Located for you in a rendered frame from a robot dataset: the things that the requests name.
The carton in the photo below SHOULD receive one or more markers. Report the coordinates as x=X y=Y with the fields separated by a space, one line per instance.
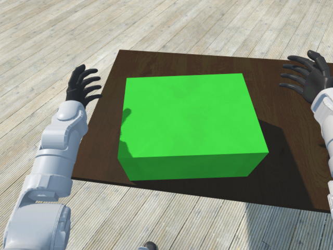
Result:
x=187 y=127

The right robot hand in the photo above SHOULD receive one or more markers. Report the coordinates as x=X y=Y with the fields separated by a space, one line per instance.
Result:
x=317 y=75

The table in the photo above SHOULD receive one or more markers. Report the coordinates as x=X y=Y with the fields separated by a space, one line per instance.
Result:
x=294 y=174

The left robot forearm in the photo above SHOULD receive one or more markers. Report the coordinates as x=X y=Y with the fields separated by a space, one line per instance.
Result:
x=50 y=177

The right robot forearm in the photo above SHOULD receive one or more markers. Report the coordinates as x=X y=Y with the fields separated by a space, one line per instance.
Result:
x=322 y=107

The left robot upper arm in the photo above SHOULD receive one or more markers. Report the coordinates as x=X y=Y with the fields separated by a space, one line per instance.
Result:
x=39 y=226

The left robot hand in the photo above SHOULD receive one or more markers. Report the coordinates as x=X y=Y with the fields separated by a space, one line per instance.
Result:
x=76 y=90

